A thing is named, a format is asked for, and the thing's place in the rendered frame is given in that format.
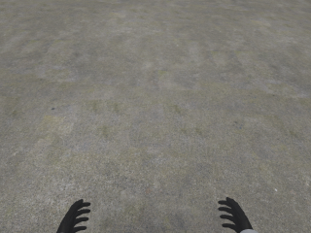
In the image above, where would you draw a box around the left robot hand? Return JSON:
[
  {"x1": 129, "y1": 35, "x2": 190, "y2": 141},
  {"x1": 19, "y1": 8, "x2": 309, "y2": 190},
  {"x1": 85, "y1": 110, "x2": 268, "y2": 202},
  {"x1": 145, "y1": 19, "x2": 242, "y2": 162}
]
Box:
[{"x1": 56, "y1": 199, "x2": 91, "y2": 233}]

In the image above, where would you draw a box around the right robot hand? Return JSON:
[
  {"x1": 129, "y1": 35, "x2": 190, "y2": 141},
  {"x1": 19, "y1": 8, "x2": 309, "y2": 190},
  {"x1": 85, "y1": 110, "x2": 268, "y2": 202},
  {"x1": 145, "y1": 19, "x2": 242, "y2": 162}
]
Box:
[{"x1": 218, "y1": 197, "x2": 254, "y2": 233}]

